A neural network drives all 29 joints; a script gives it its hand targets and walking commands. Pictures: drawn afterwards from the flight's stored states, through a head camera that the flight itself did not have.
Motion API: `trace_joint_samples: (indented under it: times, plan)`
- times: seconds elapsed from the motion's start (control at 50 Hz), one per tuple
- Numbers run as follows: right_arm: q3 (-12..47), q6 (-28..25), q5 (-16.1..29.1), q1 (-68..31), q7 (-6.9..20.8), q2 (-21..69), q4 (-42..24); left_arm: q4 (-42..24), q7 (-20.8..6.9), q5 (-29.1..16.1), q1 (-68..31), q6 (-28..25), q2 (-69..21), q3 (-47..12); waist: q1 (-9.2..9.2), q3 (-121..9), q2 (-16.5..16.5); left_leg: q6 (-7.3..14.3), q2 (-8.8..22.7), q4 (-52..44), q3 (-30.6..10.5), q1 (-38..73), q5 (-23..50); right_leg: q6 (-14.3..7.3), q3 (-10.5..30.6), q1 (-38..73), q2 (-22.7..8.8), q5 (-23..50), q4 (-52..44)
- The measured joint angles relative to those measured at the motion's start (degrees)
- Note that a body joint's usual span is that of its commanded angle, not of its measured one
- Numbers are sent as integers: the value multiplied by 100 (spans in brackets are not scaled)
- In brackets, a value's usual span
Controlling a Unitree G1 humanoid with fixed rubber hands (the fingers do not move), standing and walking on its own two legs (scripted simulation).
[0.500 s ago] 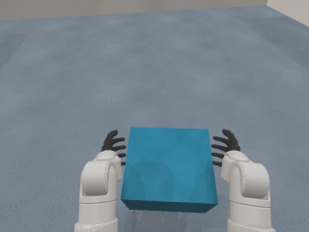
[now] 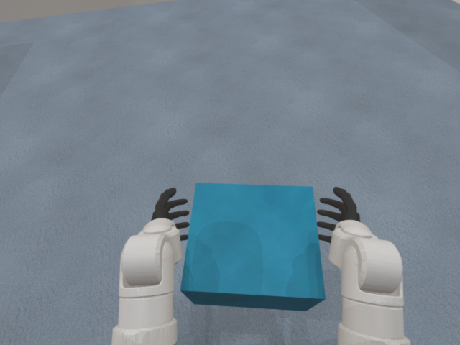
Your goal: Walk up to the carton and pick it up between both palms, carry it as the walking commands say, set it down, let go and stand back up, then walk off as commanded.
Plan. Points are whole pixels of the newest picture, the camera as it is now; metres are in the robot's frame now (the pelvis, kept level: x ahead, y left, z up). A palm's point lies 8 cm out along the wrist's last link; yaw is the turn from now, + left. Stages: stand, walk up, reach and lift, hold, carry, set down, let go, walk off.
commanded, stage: carry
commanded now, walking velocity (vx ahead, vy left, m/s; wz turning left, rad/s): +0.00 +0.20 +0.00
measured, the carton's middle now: (251, 247) +0.31 -0.01 -0.02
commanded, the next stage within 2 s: none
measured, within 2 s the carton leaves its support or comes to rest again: neither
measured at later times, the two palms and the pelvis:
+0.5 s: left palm (83, 264) +0.24 +0.25 +0.08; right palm (276, 264) +0.24 -0.05 +0.07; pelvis -0.04 +0.11 -0.01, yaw +0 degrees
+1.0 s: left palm (31, 286) +0.21 +0.31 +0.09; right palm (236, 276) +0.22 +0.01 +0.09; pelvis -0.07 +0.15 +0.00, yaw +1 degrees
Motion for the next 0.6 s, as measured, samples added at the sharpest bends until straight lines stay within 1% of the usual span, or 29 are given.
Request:
trace_joint_samples:
  times: [0.04, 0.06, 0.08, 0.1, 0.12, 0.16, 0.18, 0.22, 0.24, 0.26, 0.3, 0.32, 0.36, 0.38, 0.4, 0.42, 0.44, 0.48, 0.52, 0.54, 0.58, 0.6]
  plan:
    - [-9, -30, 7, -30, 6, 9, -50, -79, -34, 52, -11, -17, -4, -14, -14, 20, -57, 14, 27, -570, 69, 268, 80, 117, 44, -70, -130, 8, 63]
    - [-7, -40, 9, -42, 14, 13, -59, -121, -40, 72, -7, -10, -3, -19, -22, 20, -83, 44, 27, -975, 140, 456, 274, 184, 66, -109, -190, -3, 122]
    - [-3, -42, 10, -57, 22, 18, -63, -169, -45, 90, 2, 7, 0, -24, -27, 7, -82, 75, 35, -1421, 205, 678, 531, 258, 85, -164, -229, -37, 228]
    - [15, -68, 15, -65, 27, 23, -44, -205, -53, 109, 3, 16, 5, -10, -38, 5, -130, 131, 5, -1659, 278, 756, 1093, 336, 119, -234, -302, -102, 387]
    - [61, -121, 20, -51, 24, 25, 16, -216, -62, 116, 31, 6, 17, 16, -29, 0, -201, 207, -49, -1546, 314, 678, 1196, 356, 196, -331, -327, -352, 599]
    - [143, -152, 20, -51, 17, 23, 184, -209, -24, 67, 126, 24, 40, 73, 57, -13, -177, 348, -28, -1310, 344, 550, 964, 267, 298, -609, -123, -1325, 1397]
    - [162, -150, -4, -52, 46, 23, 261, -201, 30, 17, 164, 47, 49, 88, 115, -11, -141, 399, -1, -1277, 356, 529, 882, 213, 293, -748, 10, -1582, 1850]
    - [163, -148, -81, -37, 143, 19, 341, -194, 175, -109, 202, 93, 59, 79, 222, -2, -83, 468, 19, -1300, 380, 512, 869, 135, 193, -923, 227, -1657, 2452]
    - [151, -144, -117, -29, 188, 17, 346, -193, 241, -167, 202, 110, 60, 68, 262, -3, -58, 485, 15, -1328, 393, 503, 905, 111, 124, -944, 313, -1597, 2536]
    - [136, -139, -152, -25, 227, 16, 335, -193, 295, -215, 190, 119, 58, 58, 290, -8, -35, 515, -2, -1348, 406, 489, 939, 89, 56, -920, 386, -1521, 2482]
    - [103, -132, -213, -35, 287, 19, 289, -197, 356, -272, 149, 120, 48, 50, 313, -36, 17, 585, -55, -1350, 436, 440, 983, 30, -65, -749, 508, -1338, 2044]
    - [89, -130, -241, -43, 309, 22, 263, -193, 361, -279, 124, 112, 41, 49, 315, -56, 48, 614, -87, -1324, 456, 411, 988, -7, -124, -593, 558, -1178, 1663]
    - [72, -116, -288, -52, 335, 24, 212, -174, 335, -255, 63, 105, 23, 58, 320, -115, 72, 658, -182, -1181, 528, 335, 942, -57, -237, -112, 590, -580, 542]
    - [42, -127, -303, -57, 342, 19, 209, -119, 309, -233, 50, 65, 14, 39, 324, -128, 191, 666, -148, -1050, 530, 281, 888, -166, -263, -48, 632, -381, 365]
    - [30, -133, -309, -19, 342, 8, 209, -42, 277, -203, 45, 28, 10, 10, 310, -131, 267, 596, -137, -890, 500, 234, 616, -282, -269, -59, 640, -311, 392]
    - [29, -114, -304, 32, 322, -5, 208, 47, 243, -174, 33, 23, 8, -9, 278, -130, 272, 510, -152, -647, 446, 176, 277, -358, -269, -53, 604, -286, 408]
    - [30, -76, -280, 78, 278, -17, 211, 138, 210, -151, 24, 32, 7, -17, 237, -131, 248, 431, -160, -389, 382, 121, 57, -386, -270, -25, 553, -259, 373]
    - [32, 8, -183, 123, 154, -31, 222, 250, 144, -106, 34, 57, 9, -23, 149, -145, 193, 307, -114, -183, 287, 118, -33, -347, -257, 41, 453, -164, 224]
    - [16, 41, -79, 99, 57, -27, 222, 237, 89, -44, 33, 83, 9, -20, 80, -150, 128, 213, -33, -476, 245, 292, 148, -264, -217, 49, 362, -70, 137]
    - [6, 37, -43, 70, 26, -21, 215, 205, 57, -4, 25, 86, 7, -15, 48, -153, 101, 181, 11, -791, 247, 445, 361, -218, -198, 30, 323, -46, 142]
    - [-25, 17, 3, -8, -15, 2, 199, 138, -17, 85, 3, 67, 4, -8, -15, -179, 105, 172, 113, -1424, 255, 752, 881, -119, -188, -51, 280, -59, 255]
    - [-29, -27, 10, -34, -22, 14, 228, 136, -48, 120, -1, 31, 6, 7, -31, -177, 55, 234, 67, -1427, 283, 732, 974, -67, -169, -79, 219, -68, 299]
